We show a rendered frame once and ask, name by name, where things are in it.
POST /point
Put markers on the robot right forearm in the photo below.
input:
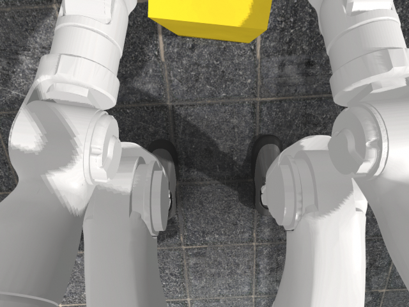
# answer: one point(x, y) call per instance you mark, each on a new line
point(366, 49)

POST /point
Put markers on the left robot upper arm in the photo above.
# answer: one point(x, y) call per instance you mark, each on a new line
point(60, 152)

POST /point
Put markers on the carton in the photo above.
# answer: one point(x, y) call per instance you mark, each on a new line
point(227, 20)

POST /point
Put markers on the right robot upper arm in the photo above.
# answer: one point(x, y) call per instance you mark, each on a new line
point(370, 143)

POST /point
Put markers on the robot left thigh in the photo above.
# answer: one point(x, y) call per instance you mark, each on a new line
point(120, 254)

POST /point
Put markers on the robot left forearm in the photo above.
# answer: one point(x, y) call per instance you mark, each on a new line
point(82, 66)

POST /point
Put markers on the robot right foot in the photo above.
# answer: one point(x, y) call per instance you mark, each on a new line
point(265, 150)

